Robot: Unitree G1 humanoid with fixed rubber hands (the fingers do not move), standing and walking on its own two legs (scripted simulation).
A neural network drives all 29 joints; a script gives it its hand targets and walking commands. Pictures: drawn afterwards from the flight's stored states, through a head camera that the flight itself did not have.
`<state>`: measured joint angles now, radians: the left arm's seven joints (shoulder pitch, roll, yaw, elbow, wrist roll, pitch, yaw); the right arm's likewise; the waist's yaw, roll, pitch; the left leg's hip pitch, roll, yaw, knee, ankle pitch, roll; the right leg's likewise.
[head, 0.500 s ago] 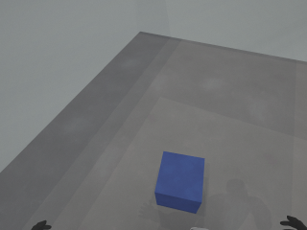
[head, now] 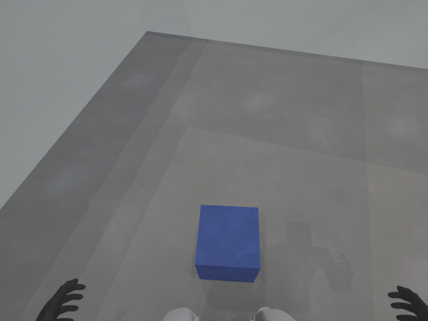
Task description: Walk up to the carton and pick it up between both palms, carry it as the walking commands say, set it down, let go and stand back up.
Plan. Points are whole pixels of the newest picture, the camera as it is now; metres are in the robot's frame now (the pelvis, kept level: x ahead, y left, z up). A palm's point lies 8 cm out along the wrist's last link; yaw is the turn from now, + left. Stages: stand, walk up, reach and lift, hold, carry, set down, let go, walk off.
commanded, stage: walk up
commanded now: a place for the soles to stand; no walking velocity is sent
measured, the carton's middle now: (227, 244) +0.45 -0.02 -0.63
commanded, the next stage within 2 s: none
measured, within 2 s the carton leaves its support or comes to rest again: neither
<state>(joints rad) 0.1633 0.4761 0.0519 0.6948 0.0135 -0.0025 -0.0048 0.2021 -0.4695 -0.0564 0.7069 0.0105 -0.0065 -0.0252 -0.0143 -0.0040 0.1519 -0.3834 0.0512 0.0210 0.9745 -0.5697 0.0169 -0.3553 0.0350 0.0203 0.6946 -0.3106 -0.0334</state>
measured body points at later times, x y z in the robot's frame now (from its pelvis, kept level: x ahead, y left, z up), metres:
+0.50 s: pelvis -0.05 -0.04 -0.01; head -0.01 -0.05 +0.44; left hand +0.08 +0.29 -0.09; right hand +0.06 -0.39 -0.10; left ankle -0.01 +0.10 -0.72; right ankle -0.02 -0.15 -0.72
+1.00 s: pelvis -0.03 -0.03 +0.02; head -0.01 -0.03 +0.47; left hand +0.15 +0.28 -0.07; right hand +0.05 -0.36 -0.09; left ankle -0.01 +0.10 -0.72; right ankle -0.03 -0.15 -0.72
